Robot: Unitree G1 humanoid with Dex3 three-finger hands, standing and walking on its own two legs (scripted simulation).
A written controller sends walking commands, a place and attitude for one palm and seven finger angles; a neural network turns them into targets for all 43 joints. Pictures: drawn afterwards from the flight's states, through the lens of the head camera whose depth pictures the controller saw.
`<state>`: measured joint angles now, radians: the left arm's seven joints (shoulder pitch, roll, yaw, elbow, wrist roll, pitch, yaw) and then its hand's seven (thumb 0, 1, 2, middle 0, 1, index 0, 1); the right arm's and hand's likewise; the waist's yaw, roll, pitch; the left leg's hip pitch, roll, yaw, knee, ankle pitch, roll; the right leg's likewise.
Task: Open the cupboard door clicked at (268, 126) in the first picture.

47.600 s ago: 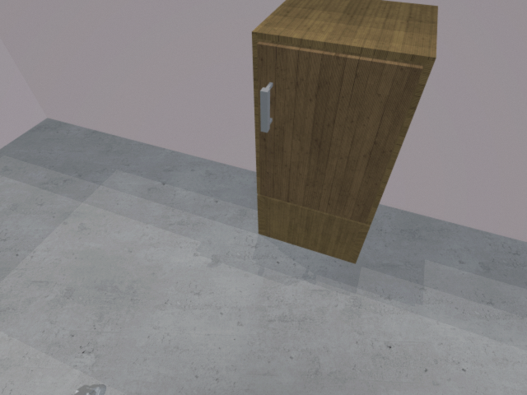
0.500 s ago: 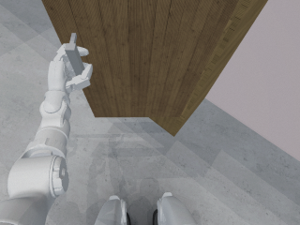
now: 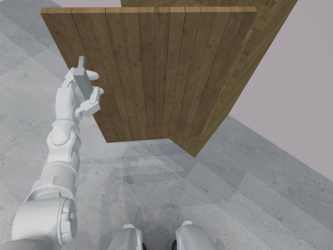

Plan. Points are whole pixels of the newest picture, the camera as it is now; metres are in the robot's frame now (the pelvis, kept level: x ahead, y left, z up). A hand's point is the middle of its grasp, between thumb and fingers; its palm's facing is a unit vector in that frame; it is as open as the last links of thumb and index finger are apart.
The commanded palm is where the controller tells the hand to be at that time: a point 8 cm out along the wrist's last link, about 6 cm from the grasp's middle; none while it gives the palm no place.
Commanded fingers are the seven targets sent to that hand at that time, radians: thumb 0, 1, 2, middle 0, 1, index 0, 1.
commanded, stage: pull the door open along its arc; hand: left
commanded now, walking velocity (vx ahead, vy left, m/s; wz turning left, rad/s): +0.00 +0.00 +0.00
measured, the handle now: (88, 84) +0.51 +0.17 +0.04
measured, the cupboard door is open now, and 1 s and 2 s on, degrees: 45 81 82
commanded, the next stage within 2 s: open thumb and fingers to let go in 0.62 s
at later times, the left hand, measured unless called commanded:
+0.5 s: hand (132, 173) +0.28 +0.06 +0.05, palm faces +0.32 -0.95 +0.00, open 6.2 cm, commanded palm +0.20 +0.12 +0.05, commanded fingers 0.00 0.90 0.90 -0.40 -1.35 -0.40 -1.35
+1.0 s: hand (149, 181) +0.26 +0.03 +0.05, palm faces +0.39 -0.92 -0.03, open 7.7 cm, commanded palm +0.22 +0.07 +0.05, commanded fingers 0.00 -0.15 0.45 -0.32 -1.24 -0.32 -1.24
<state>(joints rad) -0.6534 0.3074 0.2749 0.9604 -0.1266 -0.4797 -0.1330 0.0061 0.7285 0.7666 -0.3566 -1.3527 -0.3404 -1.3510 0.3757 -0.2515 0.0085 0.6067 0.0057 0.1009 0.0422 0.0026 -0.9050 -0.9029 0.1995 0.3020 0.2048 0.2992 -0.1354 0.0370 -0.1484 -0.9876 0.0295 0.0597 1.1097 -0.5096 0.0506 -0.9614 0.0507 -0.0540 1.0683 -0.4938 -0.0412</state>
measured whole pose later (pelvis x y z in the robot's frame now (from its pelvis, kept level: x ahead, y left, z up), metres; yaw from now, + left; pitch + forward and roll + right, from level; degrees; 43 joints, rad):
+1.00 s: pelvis +0.00 -0.07 +0.00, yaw +6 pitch +15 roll +3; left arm 0.22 -0.09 -0.23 0.11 0.07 -0.35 0.49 0.01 0.41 0.69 -0.35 -1.30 -0.36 -1.30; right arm 0.22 -0.22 -0.01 0.57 -0.05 -0.06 0.01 0.01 -0.91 -0.90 0.20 0.30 0.20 0.30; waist -0.01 0.04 -0.16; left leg -0.85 -0.01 -0.02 1.06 -0.47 -0.03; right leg -0.83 0.02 -0.13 1.10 -0.55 -0.13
